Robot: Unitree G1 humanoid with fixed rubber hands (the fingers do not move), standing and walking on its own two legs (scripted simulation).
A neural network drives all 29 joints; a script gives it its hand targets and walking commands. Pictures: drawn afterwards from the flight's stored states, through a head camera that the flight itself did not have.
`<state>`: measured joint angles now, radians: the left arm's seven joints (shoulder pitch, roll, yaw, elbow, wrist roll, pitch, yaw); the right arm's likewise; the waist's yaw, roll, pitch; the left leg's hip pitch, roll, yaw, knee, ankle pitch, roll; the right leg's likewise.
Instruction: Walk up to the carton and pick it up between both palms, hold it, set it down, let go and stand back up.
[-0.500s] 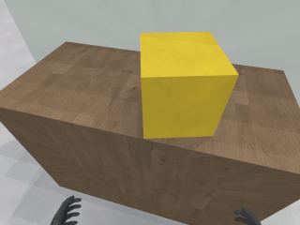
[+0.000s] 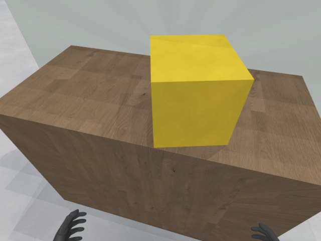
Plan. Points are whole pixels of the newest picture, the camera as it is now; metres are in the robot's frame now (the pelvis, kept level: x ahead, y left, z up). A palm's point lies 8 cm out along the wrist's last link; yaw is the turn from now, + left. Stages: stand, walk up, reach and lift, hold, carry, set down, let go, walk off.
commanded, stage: stand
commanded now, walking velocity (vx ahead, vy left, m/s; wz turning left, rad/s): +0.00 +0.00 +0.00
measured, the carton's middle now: (188, 90) +0.51 -0.06 +0.13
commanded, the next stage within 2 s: walk up in 0.02 s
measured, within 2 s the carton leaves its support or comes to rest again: neither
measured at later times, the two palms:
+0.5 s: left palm out of the picture +0.09 +0.35 -0.10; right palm out of the picture +0.13 -0.24 -0.07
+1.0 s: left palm out of the picture +0.13 +0.35 -0.09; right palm out of the picture +0.12 -0.25 -0.09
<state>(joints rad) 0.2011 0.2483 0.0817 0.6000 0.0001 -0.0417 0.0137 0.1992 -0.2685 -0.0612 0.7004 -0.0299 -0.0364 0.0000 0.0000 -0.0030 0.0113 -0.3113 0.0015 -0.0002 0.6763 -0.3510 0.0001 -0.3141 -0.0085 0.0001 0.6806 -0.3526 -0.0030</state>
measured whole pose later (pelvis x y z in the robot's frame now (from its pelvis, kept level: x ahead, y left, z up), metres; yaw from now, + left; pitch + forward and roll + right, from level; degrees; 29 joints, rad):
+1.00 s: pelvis +0.03 +0.06 +0.00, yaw -6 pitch -1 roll -1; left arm 0.40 0.34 0.08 0.60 0.00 -0.05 0.02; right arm 0.22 -0.34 -0.10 0.67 -0.03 0.01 0.03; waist -0.01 0.02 0.06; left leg -0.42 0.03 0.06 0.89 -0.50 0.05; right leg -0.40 0.03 0.06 0.67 -0.27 -0.02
